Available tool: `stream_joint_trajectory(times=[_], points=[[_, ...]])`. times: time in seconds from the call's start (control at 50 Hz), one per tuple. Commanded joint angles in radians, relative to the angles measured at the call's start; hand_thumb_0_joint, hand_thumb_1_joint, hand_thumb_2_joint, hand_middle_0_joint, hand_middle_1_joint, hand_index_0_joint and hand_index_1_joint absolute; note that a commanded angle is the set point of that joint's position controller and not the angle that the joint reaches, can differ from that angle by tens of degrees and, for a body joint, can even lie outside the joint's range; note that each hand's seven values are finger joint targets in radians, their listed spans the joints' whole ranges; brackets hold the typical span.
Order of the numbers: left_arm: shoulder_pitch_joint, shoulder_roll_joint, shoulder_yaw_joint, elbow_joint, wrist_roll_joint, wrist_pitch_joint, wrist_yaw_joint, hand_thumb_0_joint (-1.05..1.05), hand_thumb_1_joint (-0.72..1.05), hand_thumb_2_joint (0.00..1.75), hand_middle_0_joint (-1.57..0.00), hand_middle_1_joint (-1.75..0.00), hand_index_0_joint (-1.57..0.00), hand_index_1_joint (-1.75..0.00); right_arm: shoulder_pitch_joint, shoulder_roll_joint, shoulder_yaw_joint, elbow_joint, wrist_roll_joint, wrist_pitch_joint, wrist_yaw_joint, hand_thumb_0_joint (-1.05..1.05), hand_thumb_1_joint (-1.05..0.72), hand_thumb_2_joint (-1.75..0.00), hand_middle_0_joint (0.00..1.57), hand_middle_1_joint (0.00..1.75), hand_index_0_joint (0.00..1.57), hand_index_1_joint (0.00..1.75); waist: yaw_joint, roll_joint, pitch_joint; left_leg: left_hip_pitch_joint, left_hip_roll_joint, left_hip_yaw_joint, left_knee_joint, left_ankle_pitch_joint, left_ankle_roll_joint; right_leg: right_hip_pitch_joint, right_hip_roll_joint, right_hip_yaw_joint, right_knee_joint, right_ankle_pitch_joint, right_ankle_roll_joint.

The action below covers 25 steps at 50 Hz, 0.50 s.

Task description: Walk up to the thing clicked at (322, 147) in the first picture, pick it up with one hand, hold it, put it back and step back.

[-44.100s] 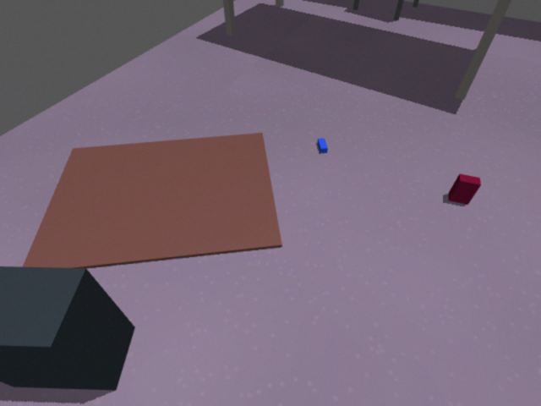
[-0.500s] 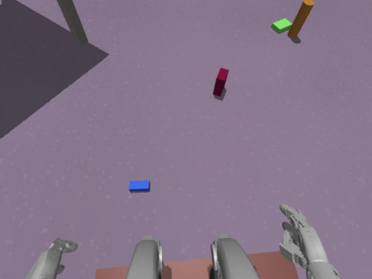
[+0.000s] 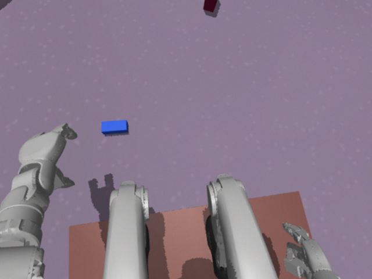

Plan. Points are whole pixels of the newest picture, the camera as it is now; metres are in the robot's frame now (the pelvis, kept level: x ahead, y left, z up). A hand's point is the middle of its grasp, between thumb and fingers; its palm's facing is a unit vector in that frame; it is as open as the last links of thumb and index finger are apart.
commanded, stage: rise first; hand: left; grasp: from above
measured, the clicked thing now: (114, 127) +0.57 +0.23 -0.44
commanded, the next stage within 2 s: none
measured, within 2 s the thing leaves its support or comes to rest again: neither
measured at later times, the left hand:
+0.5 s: hand (78, 140) +0.46 +0.28 -0.23, palm faces -0.47 -0.02 -0.89, open 12.1 cm
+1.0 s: hand (88, 130) +0.50 +0.27 -0.28, palm faces -0.46 -0.03 -0.89, open 12.6 cm
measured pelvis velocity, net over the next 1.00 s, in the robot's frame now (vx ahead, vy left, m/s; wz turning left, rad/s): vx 0.01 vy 0.02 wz -0.10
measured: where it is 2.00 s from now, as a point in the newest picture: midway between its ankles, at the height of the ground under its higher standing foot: (180, 262)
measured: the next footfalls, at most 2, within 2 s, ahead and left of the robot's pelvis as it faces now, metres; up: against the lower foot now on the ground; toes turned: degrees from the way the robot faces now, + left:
none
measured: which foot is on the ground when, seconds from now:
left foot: down 0.00-1.00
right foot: down 0.00-1.00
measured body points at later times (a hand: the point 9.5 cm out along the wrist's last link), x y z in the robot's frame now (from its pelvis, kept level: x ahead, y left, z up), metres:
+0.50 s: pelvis -0.01 +0.02 -0.08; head +0.22 +0.07 +0.31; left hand +0.48 +0.28 -0.18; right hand +0.04 -0.26 -0.19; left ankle +0.09 +0.14 -0.41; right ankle +0.09 -0.13 -0.41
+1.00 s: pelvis +0.01 +0.02 -0.10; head +0.26 +0.07 +0.26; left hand +0.52 +0.27 -0.23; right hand +0.02 -0.25 -0.20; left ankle +0.09 +0.14 -0.41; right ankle +0.09 -0.13 -0.41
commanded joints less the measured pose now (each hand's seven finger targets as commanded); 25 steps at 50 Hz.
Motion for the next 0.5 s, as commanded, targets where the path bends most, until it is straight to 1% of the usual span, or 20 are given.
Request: stream_joint_trajectory(times=[0.0, 0.04, 0.06, 0.08, 0.1, 0.12, 0.14, 0.16, 0.2, 0.22, 0.28, 0.3, 0.32, 0.34, 0.36, 0.38, 0.42, 0.44, 0.46, 0.48], points=[[-0.312, 0.338, 0.085, -0.050, 0.104, -0.061, 0.074, 0.00, -0.16, 0.72, -0.38, -0.74, -0.38, -0.73, 0.149, -0.187, -0.065, -0.064, -0.008, -0.001, 0.001, 0.00, -0.87, -0.89, 0.20, 0.30, 0.20, 0.30, -0.011, 0.017, -0.633, 0.278, -0.025, 0.121, -0.130, 0.089, 0.082, 0.357, 0.009, -0.047, -0.245, 0.082, -0.051], [-0.366, 0.323, 0.071, -0.017, 0.149, -0.072, 0.101, 0.00, -0.15, 0.72, -0.38, -0.72, -0.39, -0.71, 0.160, -0.189, -0.061, -0.050, -0.015, 0.015, 0.008, 0.00, -0.87, -0.89, 0.20, 0.30, 0.20, 0.30, -0.030, 0.062, -0.622, 0.288, -0.025, 0.114, -0.119, 0.077, 0.077, 0.287, 0.011, -0.069, -0.206, 0.077, -0.058], [-0.378, 0.352, 0.087, 0.001, 0.166, -0.075, 0.117, 0.00, -0.15, 0.71, -0.38, -0.72, -0.39, -0.71, 0.161, -0.194, -0.060, -0.046, -0.018, 0.022, 0.009, 0.00, -0.88, -0.89, 0.20, 0.30, 0.20, 0.30, -0.024, 0.075, -0.621, 0.287, -0.024, 0.111, -0.114, 0.065, 0.076, 0.264, 0.013, -0.077, -0.191, 0.062, -0.060], [-0.402, 0.341, 0.077, 0.018, 0.187, -0.076, 0.131, 0.00, -0.18, 0.74, -0.36, -0.73, -0.37, -0.72, 0.164, -0.196, -0.057, -0.043, -0.023, 0.032, 0.014, 0.00, -0.87, -0.89, 0.20, 0.30, 0.20, 0.30, -0.040, 0.091, -0.610, 0.277, -0.025, 0.109, -0.108, 0.056, 0.076, 0.236, 0.012, -0.085, -0.175, 0.057, -0.061], [-0.415, 0.357, 0.087, 0.023, 0.198, -0.077, 0.142, 0.00, -0.17, 0.73, -0.36, -0.72, -0.37, -0.72, 0.174, -0.197, -0.053, -0.041, -0.026, 0.041, 0.019, 0.00, -0.88, -0.89, 0.20, 0.30, 0.20, 0.30, -0.035, 0.110, -0.621, 0.282, -0.026, 0.108, -0.103, 0.067, 0.075, 0.235, 0.010, -0.091, -0.159, 0.071, -0.062], [-0.455, 0.390, 0.101, 0.011, 0.218, -0.078, 0.155, 0.00, -0.17, 0.73, -0.37, -0.71, -0.38, -0.70, 0.175, -0.198, -0.054, -0.041, -0.032, 0.051, 0.021, 0.00, -0.88, -0.90, 0.20, 0.30, 0.20, 0.30, -0.034, 0.125, -0.658, 0.303, -0.026, 0.107, -0.098, 0.080, 0.074, 0.236, 0.011, -0.095, -0.147, 0.082, -0.063], [-0.459, 0.392, 0.098, 0.041, 0.234, -0.074, 0.164, 0.00, -0.18, 0.74, -0.37, -0.70, -0.38, -0.69, 0.179, -0.202, -0.054, -0.035, -0.034, 0.059, 0.022, 0.00, -0.89, -0.90, 0.20, 0.30, 0.20, 0.30, -0.038, 0.140, -0.649, 0.305, -0.025, 0.106, -0.093, 0.075, 0.073, 0.206, 0.013, -0.100, -0.136, 0.077, -0.065], [-0.500, 0.394, 0.091, 0.039, 0.247, -0.073, 0.173, 0.00, -0.18, 0.74, -0.38, -0.69, -0.38, -0.69, 0.180, -0.201, -0.050, -0.034, -0.038, 0.066, 0.025, 0.00, -0.89, -0.90, 0.20, 0.30, 0.20, 0.30, -0.053, 0.163, -0.647, 0.313, -0.025, 0.104, -0.085, 0.080, 0.073, 0.186, 0.012, -0.105, -0.123, 0.084, -0.067], [-0.526, 0.377, 0.072, 0.075, 0.274, -0.069, 0.190, 0.00, -0.18, 0.73, -0.38, -0.69, -0.38, -0.68, 0.187, -0.205, -0.045, -0.019, -0.047, 0.076, 0.028, 0.00, -0.89, -0.90, 0.20, 0.30, 0.20, 0.30, -0.072, 0.195, -0.635, 0.320, -0.024, 0.098, -0.072, 0.085, 0.071, 0.143, 0.011, -0.116, -0.095, 0.098, -0.070], [-0.529, 0.369, 0.067, 0.101, 0.284, -0.067, 0.194, 0.00, -0.18, 0.73, -0.39, -0.66, -0.39, -0.67, 0.193, -0.203, -0.044, -0.015, -0.050, 0.080, 0.030, 0.00, -0.89, -0.90, 0.20, 0.30, 0.20, 0.30, -0.083, 0.196, -0.617, 0.309, -0.024, 0.095, -0.065, 0.090, 0.071, 0.122, 0.011, -0.120, -0.083, 0.105, -0.071], [-0.563, 0.366, 0.047, 0.146, 0.308, -0.065, 0.202, 0.00, -0.19, 0.74, -0.39, -0.65, -0.38, -0.65, 0.197, -0.209, -0.041, -0.006, -0.058, 0.090, 0.035, 0.00, -0.89, -0.90, 0.20, 0.30, 0.20, 0.30, -0.098, 0.209, -0.600, 0.302, -0.024, 0.085, -0.052, 0.080, 0.070, 0.069, 0.010, -0.130, -0.059, 0.098, -0.074], [-0.586, 0.368, 0.036, 0.142, 0.310, -0.067, 0.200, 0.00, -0.20, 0.75, -0.38, -0.65, -0.38, -0.66, 0.193, -0.207, -0.039, -0.006, -0.062, 0.093, 0.037, 0.00, -0.90, -0.90, 0.20, 0.30, 0.20, 0.30, -0.107, 0.222, -0.597, 0.306, -0.023, 0.082, -0.044, 0.086, 0.070, 0.070, 0.008, -0.131, -0.052, 0.107, -0.075], [-0.603, 0.354, 0.025, 0.153, 0.316, -0.067, 0.199, 0.00, -0.19, 0.74, -0.38, -0.66, -0.38, -0.66, 0.203, -0.208, -0.037, 0.000, -0.065, 0.095, 0.038, 0.00, -0.90, -0.90, 0.20, 0.30, 0.20, 0.30, -0.120, 0.223, -0.597, 0.300, -0.024, 0.084, -0.030, 0.099, 0.072, 0.068, 0.009, -0.130, -0.047, 0.124, -0.073], [-0.635, 0.367, 0.021, 0.157, 0.327, -0.072, 0.197, 0.00, -0.21, 0.76, -0.37, -0.66, -0.36, -0.67, 0.212, -0.216, -0.035, 0.000, -0.068, 0.098, 0.040, 0.00, -0.90, -0.90, 0.20, 0.30, 0.20, 0.30, -0.135, 0.215, -0.598, 0.287, -0.024, 0.075, -0.026, 0.090, 0.072, 0.061, 0.009, -0.136, -0.037, 0.118, -0.072], [-0.633, 0.390, 0.030, 0.171, 0.333, -0.074, 0.198, 0.00, -0.21, 0.76, -0.37, -0.67, -0.37, -0.67, 0.205, -0.209, -0.030, 0.003, -0.070, 0.101, 0.041, 0.00, -0.90, -0.90, 0.20, 0.30, 0.20, 0.30, -0.121, 0.220, -0.596, 0.286, -0.027, 0.080, -0.018, 0.102, 0.073, 0.065, 0.010, -0.133, -0.032, 0.127, -0.074], [-0.643, 0.400, 0.032, 0.180, 0.338, -0.076, 0.199, 0.00, -0.21, 0.76, -0.37, -0.67, -0.36, -0.68, 0.207, -0.211, -0.026, 0.004, -0.072, 0.103, 0.042, 0.00, -0.90, -0.90, 0.20, 0.30, 0.20, 0.30, -0.126, 0.222, -0.599, 0.282, -0.025, 0.078, -0.009, 0.110, 0.073, 0.058, 0.010, -0.135, -0.024, 0.132, -0.073], [-0.672, 0.370, 0.015, 0.209, 0.343, -0.081, 0.200, 0.00, -0.22, 0.76, -0.35, -0.69, -0.35, -0.69, 0.218, -0.222, -0.020, 0.006, -0.078, 0.104, 0.046, 0.00, -0.90, -0.90, 0.20, 0.30, 0.20, 0.30, -0.152, 0.246, -0.584, 0.294, -0.019, 0.057, -0.011, 0.116, 0.064, 0.013, 0.004, -0.145, 0.003, 0.140, -0.072], [-0.673, 0.361, 0.008, 0.223, 0.343, -0.084, 0.204, 0.00, -0.24, 0.77, -0.34, -0.70, -0.34, -0.70, 0.217, -0.219, -0.013, 0.008, -0.080, 0.105, 0.048, 0.00, -0.90, -0.90, 0.20, 0.30, 0.20, 0.30, -0.151, 0.257, -0.581, 0.302, -0.020, 0.059, -0.006, 0.127, 0.063, 0.014, 0.007, -0.147, 0.006, 0.151, -0.073], [-0.685, 0.375, 0.012, 0.238, 0.352, -0.084, 0.209, 0.00, -0.24, 0.77, -0.33, -0.72, -0.33, -0.72, 0.220, -0.227, -0.013, 0.007, -0.081, 0.107, 0.048, 0.00, -0.90, -0.90, 0.20, 0.30, 0.20, 0.30, -0.157, 0.245, -0.590, 0.302, -0.018, 0.051, 0.000, 0.127, 0.063, 0.002, 0.009, -0.154, 0.014, 0.152, -0.074], [-0.686, 0.397, 0.022, 0.269, 0.354, -0.082, 0.216, 0.00, -0.25, 0.79, -0.32, -0.73, -0.32, -0.73, 0.219, -0.227, -0.005, 0.006, -0.082, 0.107, 0.050, 0.00, -0.90, -0.90, 0.20, 0.30, 0.20, 0.30, -0.159, 0.243, -0.567, 0.266, -0.022, 0.056, 0.006, 0.116, 0.066, 0.006, 0.009, -0.153, 0.016, 0.146, -0.074]])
